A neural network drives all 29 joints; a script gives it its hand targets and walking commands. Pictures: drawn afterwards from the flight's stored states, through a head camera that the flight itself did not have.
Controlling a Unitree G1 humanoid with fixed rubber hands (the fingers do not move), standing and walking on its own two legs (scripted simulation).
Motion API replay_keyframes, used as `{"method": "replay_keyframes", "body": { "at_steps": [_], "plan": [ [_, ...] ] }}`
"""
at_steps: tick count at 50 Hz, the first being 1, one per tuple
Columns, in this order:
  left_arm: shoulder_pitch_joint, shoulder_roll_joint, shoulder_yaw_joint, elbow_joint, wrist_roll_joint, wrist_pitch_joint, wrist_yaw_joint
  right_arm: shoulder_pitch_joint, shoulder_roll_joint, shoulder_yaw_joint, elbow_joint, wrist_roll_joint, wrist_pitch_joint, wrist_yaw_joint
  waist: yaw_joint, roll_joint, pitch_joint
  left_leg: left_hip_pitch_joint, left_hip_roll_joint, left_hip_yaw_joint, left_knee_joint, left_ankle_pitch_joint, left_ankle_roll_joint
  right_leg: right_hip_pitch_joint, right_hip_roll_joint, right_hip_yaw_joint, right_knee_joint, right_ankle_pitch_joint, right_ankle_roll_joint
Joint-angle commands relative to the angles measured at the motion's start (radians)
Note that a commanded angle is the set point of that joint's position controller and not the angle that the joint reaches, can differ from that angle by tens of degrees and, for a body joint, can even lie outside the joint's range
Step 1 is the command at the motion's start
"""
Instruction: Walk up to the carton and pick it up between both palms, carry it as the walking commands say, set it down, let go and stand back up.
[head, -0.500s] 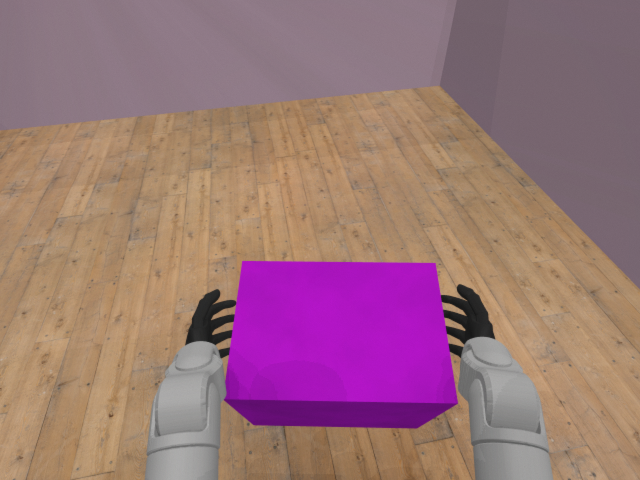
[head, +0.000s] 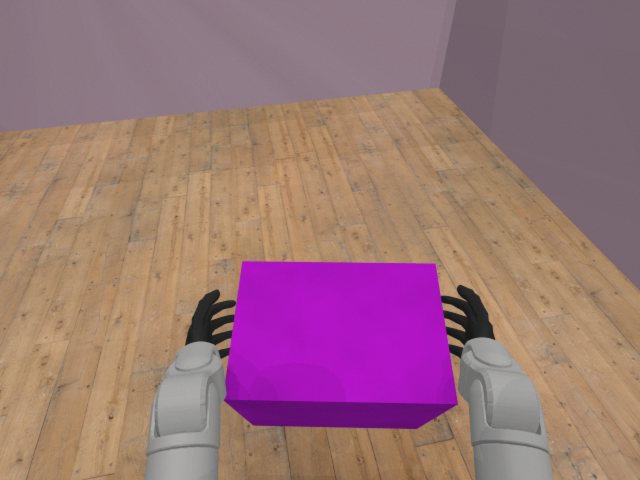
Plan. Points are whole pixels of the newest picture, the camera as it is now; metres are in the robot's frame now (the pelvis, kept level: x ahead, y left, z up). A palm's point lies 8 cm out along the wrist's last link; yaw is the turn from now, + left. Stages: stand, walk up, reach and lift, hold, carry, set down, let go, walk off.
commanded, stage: carry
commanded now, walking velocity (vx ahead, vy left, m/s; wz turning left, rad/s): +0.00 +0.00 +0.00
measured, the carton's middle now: (336, 351) +0.32 +0.00 -0.04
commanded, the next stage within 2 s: none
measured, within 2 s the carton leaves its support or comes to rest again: neither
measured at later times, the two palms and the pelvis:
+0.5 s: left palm (202, 349) +0.27 +0.17 +0.05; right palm (476, 345) +0.27 -0.17 +0.05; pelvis +0.00 +0.00 +0.00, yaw +0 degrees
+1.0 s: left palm (238, 350) +0.25 +0.11 +0.08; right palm (546, 393) +0.20 -0.22 +0.08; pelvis -0.02 -0.01 -0.02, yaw -8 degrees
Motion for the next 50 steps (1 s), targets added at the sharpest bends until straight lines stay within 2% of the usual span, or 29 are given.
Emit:
{"method": "replay_keyframes", "body": {
  "at_steps": [1,25,26,27,28,29,30,31,34,37,40,44,45,47,49,50],
  "plan": [
    [-0.410,-0.614,-0.503,-0.086,-0.231,-0.023,-0.208,-0.382,0.611,0.508,-0.067,0.233,-0.010,0.216,0.001,-0.003,-0.188,-0.006,0.102,-0.130,-0.103,0.113,0.033,0.146,-0.093,0.138,-0.058,0.139,-0.020],
    [-0.404,-0.608,-0.501,-0.098,-0.233,-0.015,-0.200,-0.379,0.603,0.505,-0.080,0.236,-0.002,0.209,0.001,-0.004,-0.188,-0.003,0.102,-0.130,-0.104,0.119,0.033,0.146,-0.092,0.141,-0.055,0.146,-0.021],
    [-0.418,-0.652,-0.550,-0.192,-0.273,-0.005,-0.195,-0.395,0.643,0.553,-0.172,0.274,0.007,0.204,0.000,-0.007,-0.185,0.002,0.106,-0.122,-0.102,0.116,0.028,0.137,-0.094,0.142,-0.052,0.157,-0.018],
    [-0.432,-0.693,-0.603,-0.296,-0.317,0.021,-0.185,-0.401,0.683,0.603,-0.269,0.311,0.033,0.195,-0.001,-0.013,-0.189,0.006,0.117,-0.115,-0.098,0.111,0.021,0.132,-0.094,0.140,-0.044,0.181,-0.014],
    [-0.403,-0.666,-0.587,-0.250,-0.299,0.050,-0.179,-0.361,0.660,0.582,-0.216,0.287,0.060,0.189,-0.001,-0.014,-0.198,0.012,0.122,-0.109,-0.097,0.110,0.021,0.134,-0.092,0.142,-0.035,0.207,-0.015],
    [-0.393,-0.692,-0.627,-0.318,-0.326,0.078,-0.175,-0.349,0.688,0.617,-0.284,0.309,0.087,0.183,-0.002,-0.011,-0.201,0.016,0.127,-0.103,-0.094,0.112,0.019,0.129,-0.090,0.142,-0.022,0.235,-0.016],
    [-0.397,-0.777,-0.732,-0.497,-0.397,0.129,-0.168,-0.352,0.775,0.721,-0.464,0.376,0.135,0.175,-0.003,-0.004,-0.201,0.020,0.136,-0.098,-0.085,0.123,0.020,0.110,-0.086,0.137,0.004,0.261,-0.018],
    [-0.370,-0.791,-0.771,-0.539,-0.414,0.191,-0.160,-0.319,0.794,0.756,-0.502,0.384,0.193,0.169,-0.003,0.005,-0.209,0.028,0.149,-0.092,-0.071,0.153,0.023,0.095,-0.082,0.136,0.030,0.290,-0.019],
    [-0.287,-0.728,-0.768,-0.544,-0.412,0.326,-0.153,-0.215,0.744,0.751,-0.498,0.369,0.325,0.157,-0.004,0.031,-0.203,0.029,0.181,-0.069,-0.023,0.218,0.025,0.055,-0.069,0.140,0.095,0.314,-0.028],
    [-0.312,-0.726,-0.767,-0.569,-0.425,0.398,-0.159,-0.237,0.752,0.760,-0.530,0.384,0.398,0.159,-0.005,0.031,-0.143,-0.027,0.195,-0.058,-0.012,0.074,0.021,0.005,-0.061,0.161,0.107,0.245,-0.037],
    [-0.354,-0.766,-0.762,-0.583,-0.437,0.435,-0.165,-0.302,0.791,0.774,-0.569,0.414,0.435,0.166,-0.003,-0.013,-0.105,-0.095,0.184,-0.053,0.013,-0.104,0.005,-0.015,-0.072,0.224,0.074,0.158,-0.049],
    [-0.359,-0.811,-0.749,-0.584,-0.438,0.458,-0.165,-0.345,0.836,0.787,-0.592,0.449,0.459,0.177,0.001,-0.070,-0.150,-0.105,0.160,-0.052,0.086,-0.170,-0.020,-0.029,-0.109,0.332,0.022,0.146,-0.075],
    [-0.361,-0.821,-0.748,-0.585,-0.437,0.460,-0.166,-0.348,0.847,0.789,-0.590,0.454,0.462,0.179,0.001,-0.059,-0.165,-0.088,0.167,-0.063,0.078,-0.171,-0.019,-0.043,-0.105,0.333,0.028,0.149,-0.075],
    [-0.375,-0.843,-0.750,-0.594,-0.439,0.461,-0.168,-0.355,0.872,0.791,-0.586,0.461,0.463,0.183,-0.003,0.007,-0.174,-0.037,0.218,-0.098,0.010,-0.158,-0.001,-0.099,-0.068,0.278,0.072,0.114,-0.058],
    [-0.398,-0.862,-0.756,-0.605,-0.447,0.461,-0.172,-0.365,0.891,0.792,-0.585,0.463,0.462,0.183,-0.004,0.100,-0.153,0.016,0.307,-0.130,-0.089,-0.122,0.028,-0.168,-0.002,0.169,0.152,0.044,-0.027],
    [-0.409,-0.869,-0.761,-0.608,-0.453,0.462,-0.175,-0.373,0.897,0.791,-0.583,0.462,0.462,0.182,0.000,0.153,-0.144,0.030,0.364,-0.141,-0.119,-0.072,0.051,-0.197,0.022,0.125,0.216,-0.076,-0.019]
  ]
}}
